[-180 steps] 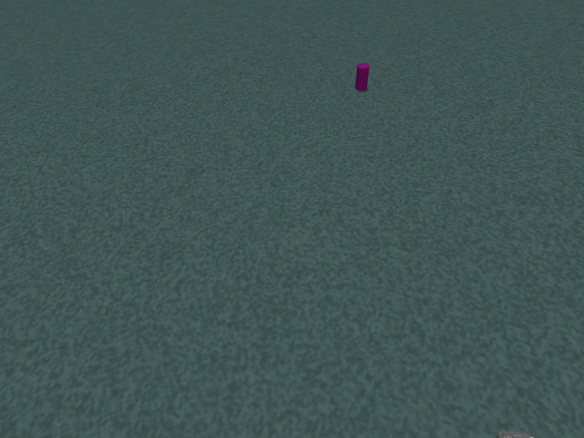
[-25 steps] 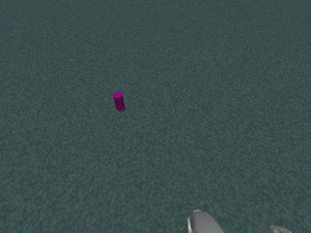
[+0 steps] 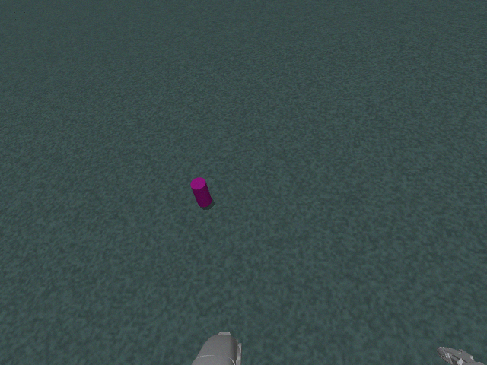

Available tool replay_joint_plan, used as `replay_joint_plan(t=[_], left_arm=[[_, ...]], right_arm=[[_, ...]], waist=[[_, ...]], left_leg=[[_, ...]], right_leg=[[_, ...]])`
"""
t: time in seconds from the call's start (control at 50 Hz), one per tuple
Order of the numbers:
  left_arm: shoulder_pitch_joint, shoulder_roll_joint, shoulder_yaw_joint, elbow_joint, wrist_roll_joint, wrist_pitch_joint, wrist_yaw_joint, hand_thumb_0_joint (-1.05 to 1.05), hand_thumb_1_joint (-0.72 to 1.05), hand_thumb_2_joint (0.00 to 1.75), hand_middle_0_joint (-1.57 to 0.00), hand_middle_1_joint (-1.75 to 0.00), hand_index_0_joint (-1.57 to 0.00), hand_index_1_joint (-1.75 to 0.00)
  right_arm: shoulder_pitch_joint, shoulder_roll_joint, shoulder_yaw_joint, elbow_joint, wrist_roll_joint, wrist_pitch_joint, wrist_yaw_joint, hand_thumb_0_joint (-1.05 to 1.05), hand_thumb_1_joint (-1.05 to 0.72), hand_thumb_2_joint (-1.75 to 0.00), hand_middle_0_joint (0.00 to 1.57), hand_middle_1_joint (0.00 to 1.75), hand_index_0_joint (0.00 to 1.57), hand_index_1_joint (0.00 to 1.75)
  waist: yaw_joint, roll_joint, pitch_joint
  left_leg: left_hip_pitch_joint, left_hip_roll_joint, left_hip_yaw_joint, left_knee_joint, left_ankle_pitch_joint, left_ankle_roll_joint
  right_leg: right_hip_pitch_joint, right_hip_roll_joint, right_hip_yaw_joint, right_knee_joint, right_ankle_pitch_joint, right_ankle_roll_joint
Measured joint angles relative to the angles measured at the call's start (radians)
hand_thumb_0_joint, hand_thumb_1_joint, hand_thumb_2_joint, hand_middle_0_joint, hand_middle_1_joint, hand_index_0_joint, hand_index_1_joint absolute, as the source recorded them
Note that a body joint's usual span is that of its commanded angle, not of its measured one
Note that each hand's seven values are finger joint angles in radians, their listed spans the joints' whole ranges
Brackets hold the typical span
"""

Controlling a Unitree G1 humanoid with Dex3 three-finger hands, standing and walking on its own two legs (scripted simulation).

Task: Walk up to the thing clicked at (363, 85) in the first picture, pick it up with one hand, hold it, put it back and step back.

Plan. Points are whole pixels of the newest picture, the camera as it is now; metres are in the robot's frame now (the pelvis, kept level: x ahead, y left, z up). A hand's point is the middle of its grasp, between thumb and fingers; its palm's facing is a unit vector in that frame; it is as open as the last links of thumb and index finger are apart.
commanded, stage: walk up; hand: left
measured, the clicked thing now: (201, 192) +0.97 +0.32 -0.70
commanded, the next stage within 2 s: none
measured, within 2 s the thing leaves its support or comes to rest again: neither
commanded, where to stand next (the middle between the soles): +0.63 +0.06 m, yaw +0 degrees
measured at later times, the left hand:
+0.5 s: hand (107, 324) +0.23 +0.34 -0.15, palm faces -0.04 -0.94 -0.33, open 7.3 cm
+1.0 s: hand (147, 226) +0.43 +0.28 -0.12, palm faces -0.04 -0.92 -0.40, open 7.3 cm
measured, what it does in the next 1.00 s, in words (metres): walks ahead: left foot, then right foot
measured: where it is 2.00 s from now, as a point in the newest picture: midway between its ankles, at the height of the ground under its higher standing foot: (259, 264)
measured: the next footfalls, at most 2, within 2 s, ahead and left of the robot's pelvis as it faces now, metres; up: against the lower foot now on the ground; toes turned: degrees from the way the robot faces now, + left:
left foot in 0.18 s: +0.24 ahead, +0.15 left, +0.00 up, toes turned +6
right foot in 0.74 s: +0.41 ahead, -0.09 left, +0.00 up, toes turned -5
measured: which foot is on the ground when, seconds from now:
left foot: up 0.00-0.16, down 0.18-0.78, up 0.80-1.00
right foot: down 0.00-0.22, up 0.24-0.72, down 0.74-1.00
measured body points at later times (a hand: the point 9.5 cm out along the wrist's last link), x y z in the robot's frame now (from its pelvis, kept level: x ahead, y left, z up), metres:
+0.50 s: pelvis +0.18 +0.06 +0.00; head +0.20 +0.09 +0.45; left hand +0.23 +0.39 -0.13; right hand +0.24 -0.25 -0.09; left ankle +0.20 +0.15 -0.74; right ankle +0.26 -0.11 -0.67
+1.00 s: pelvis +0.34 +0.02 +0.00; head +0.35 -0.01 +0.45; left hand +0.43 +0.33 -0.09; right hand +0.40 -0.30 -0.13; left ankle +0.40 +0.19 -0.68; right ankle +0.37 -0.08 -0.74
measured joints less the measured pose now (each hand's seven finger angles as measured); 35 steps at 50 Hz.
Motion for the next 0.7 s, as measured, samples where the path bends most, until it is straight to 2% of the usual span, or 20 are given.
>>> replay_joint_plan(t=[0.08,0.18,0.2,0.22,0.24,0.3,0.34,0.44,0.54,0.64,0.7], left_arm=[[0.026,0.026,0.013,-0.008,0.012,0.002,-0.004,0.0,0.9,0.9,-0.21,-0.3,-0.21,-0.3],[0.057,0.068,0.025,-0.007,0.013,0.006,-0.006,0.0,0.9,0.9,-0.21,-0.3,-0.21,-0.3],[0.061,0.08,0.027,-0.001,0.015,0.011,-0.004,0.0,0.9,0.9,-0.2,-0.3,-0.21,-0.3],[0.062,0.087,0.029,0.006,0.015,0.018,0.0,0.0,0.9,0.9,-0.2,-0.3,-0.21,-0.3],[0.061,0.082,0.029,0.014,0.012,0.026,0.004,0.0,0.9,0.9,-0.2,-0.3,-0.21,-0.3],[0.048,0.064,0.007,0.035,0.009,0.045,0.011,0.0,0.91,0.9,-0.2,-0.3,-0.2,-0.3],[0.039,0.065,-0.001,0.035,0.002,0.044,0.007,0.0,0.91,0.9,-0.2,-0.3,-0.2,-0.3],[0.024,0.075,0.006,0.021,-0.002,0.045,-0.004,0.0,0.91,0.9,-0.2,-0.3,-0.21,-0.3],[0.021,0.076,0.016,0.033,0.006,0.063,-0.017,0.0,0.91,0.9,-0.2,-0.3,-0.2,-0.3],[-0.008,0.063,0.019,0.039,0.012,0.064,-0.028,0.0,0.91,0.9,-0.2,-0.3,-0.2,-0.3],[-0.032,0.053,0.018,0.034,0.013,0.053,-0.029,0.0,0.91,0.9,-0.2,-0.3,-0.2,-0.3]], right_arm=[[-0.01,0.005,-0.007,0.012,-0.014,0.011,0.018,0.01,-0.91,-0.9,0.2,0.3,0.2,0.3],[-0.017,0.019,-0.009,0.032,-0.024,0.007,0.031,0.01,-0.91,-0.9,0.2,0.3,0.2,0.3],[-0.023,0.028,-0.009,0.034,-0.026,0.001,0.029,0.01,-0.91,-0.9,0.2,0.3,0.2,0.3],[-0.033,0.036,-0.008,0.031,-0.03,-0.008,0.026,0.01,-0.91,-0.9,0.2,0.3,0.2,0.3],[-0.038,0.037,-0.008,0.018,-0.034,-0.019,0.022,0.01,-0.91,-0.9,0.2,0.3,0.2,0.3],[-0.035,0.04,-0.006,-0.013,-0.013,-0.038,0.008,0.01,-0.91,-0.9,0.2,0.3,0.2,0.3],[-0.021,0.051,0.003,-0.018,-0.005,-0.039,-0.003,0.01,-0.91,-0.9,0.2,0.3,0.2,0.3],[0.033,0.063,0.014,-0.011,-0.001,-0.043,-0.014,0.01,-0.91,-0.9,0.2,0.3,0.2,0.3],[0.075,0.06,0.011,0.001,-0.008,-0.04,-0.014,0.01,-0.9,-0.9,0.2,0.3,0.21,0.3],[0.099,0.041,0.003,0.004,-0.009,-0.032,-0.012,0.01,-0.9,-0.9,0.2,0.3,0.21,0.3],[0.103,0.029,0.002,0.002,-0.01,-0.023,-0.011,0.01,-0.9,-0.9,0.2,0.3,0.21,0.3]], waist=[[0.014,-0.009,-0.007],[0.035,-0.043,-0.025],[0.034,-0.071,-0.023],[0.035,-0.106,-0.013],[0.031,-0.116,-0.005],[-0.001,-0.102,0.01],[-0.01,-0.115,0.014],[-0.019,-0.136,0.011],[-0.024,-0.13,-0.006],[-0.036,-0.105,-0.004],[-0.041,-0.09,0.0]], left_leg=[[-0.005,0.035,0.054,-0.22,0.07,-0.016],[0.082,0.042,0.11,-0.385,0.099,0.006],[0.09,0.024,0.123,-0.376,0.116,0.011],[0.098,0.004,0.147,-0.353,0.095,0.018],[0.099,-0.002,0.161,-0.325,0.066,0.024],[0.14,0.001,0.158,-0.328,0.027,0.04],[0.199,-0.008,0.168,-0.393,0.038,0.039],[0.318,-0.035,0.185,-0.518,0.048,0.048],[0.409,-0.05,0.208,-0.59,0.028,0.046],[0.46,-0.058,0.22,-0.594,-0.023,0.034],[0.468,-0.057,0.231,-0.548,-0.083,0.018]], right_leg=[[0.051,0.009,-0.028,-0.005,-0.05,0.009],[0.083,0.005,-0.045,0.067,-0.16,0.039],[0.08,-0.018,-0.04,0.108,-0.196,0.039],[0.058,-0.049,-0.022,0.183,-0.223,0.021],[0.012,-0.051,0.015,0.301,-0.238,0.006],[-0.137,0.007,0.087,0.605,-0.24,-0.02],[-0.213,0.012,0.12,0.655,-0.172,-0.02],[-0.338,-0.021,0.163,0.594,-0.044,0.009],[-0.385,-0.053,0.156,0.469,0.039,0.032],[-0.342,-0.076,0.114,0.254,0.098,0.025],[-0.286,-0.068,0.088,0.149,0.098,0.011]])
